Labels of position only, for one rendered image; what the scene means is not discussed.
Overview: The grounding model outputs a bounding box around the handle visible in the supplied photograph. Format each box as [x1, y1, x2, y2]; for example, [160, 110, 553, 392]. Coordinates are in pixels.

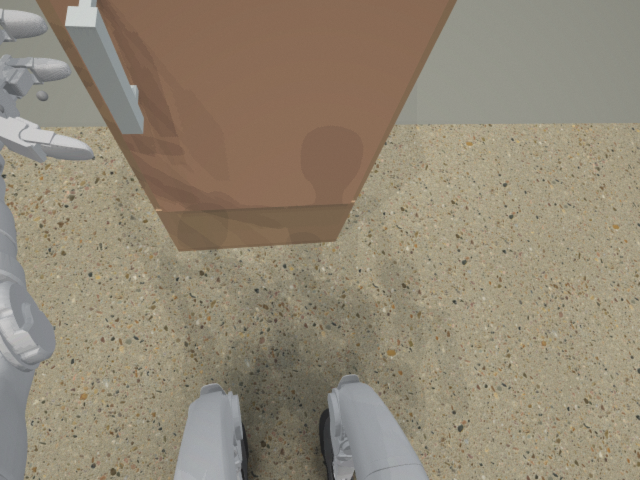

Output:
[65, 0, 144, 134]

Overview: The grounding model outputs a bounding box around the robot left hand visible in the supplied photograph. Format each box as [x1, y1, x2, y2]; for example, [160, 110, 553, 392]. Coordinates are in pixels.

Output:
[0, 9, 94, 163]

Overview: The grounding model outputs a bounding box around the robot left upper arm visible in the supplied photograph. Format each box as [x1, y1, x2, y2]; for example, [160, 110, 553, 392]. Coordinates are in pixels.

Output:
[0, 281, 56, 480]

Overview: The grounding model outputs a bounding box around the cupboard door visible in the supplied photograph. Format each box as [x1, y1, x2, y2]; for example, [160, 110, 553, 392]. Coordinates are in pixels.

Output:
[50, 0, 449, 212]

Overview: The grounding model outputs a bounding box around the robot right foot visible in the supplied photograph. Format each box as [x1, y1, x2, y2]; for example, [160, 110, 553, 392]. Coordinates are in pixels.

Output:
[319, 408, 354, 480]

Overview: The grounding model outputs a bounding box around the robot left forearm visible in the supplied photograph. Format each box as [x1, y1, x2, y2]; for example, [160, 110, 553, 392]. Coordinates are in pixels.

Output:
[0, 154, 27, 290]

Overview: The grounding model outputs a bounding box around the left robot thigh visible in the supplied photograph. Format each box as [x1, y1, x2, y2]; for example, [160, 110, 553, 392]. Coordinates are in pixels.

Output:
[173, 391, 243, 480]

